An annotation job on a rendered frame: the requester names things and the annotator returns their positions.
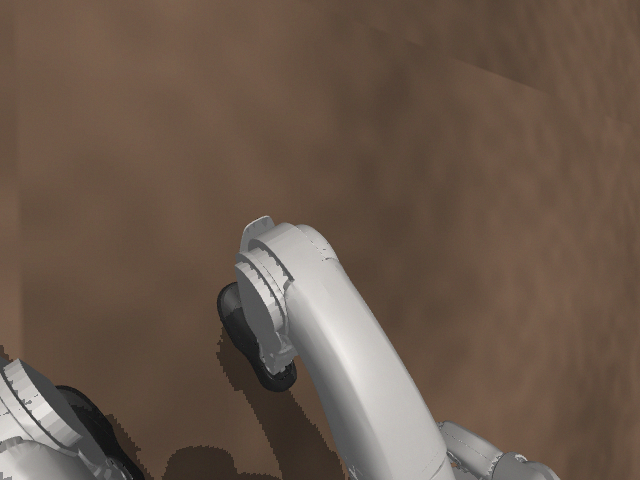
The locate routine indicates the right robot arm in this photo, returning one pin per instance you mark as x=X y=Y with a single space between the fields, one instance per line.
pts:
x=514 y=466

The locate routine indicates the left robot foot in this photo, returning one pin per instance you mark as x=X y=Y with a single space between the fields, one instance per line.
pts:
x=101 y=430

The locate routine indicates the right robot foot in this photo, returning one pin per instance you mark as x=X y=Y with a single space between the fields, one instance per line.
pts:
x=232 y=316

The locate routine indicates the right robot hand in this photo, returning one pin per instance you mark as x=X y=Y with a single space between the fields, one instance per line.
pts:
x=475 y=456

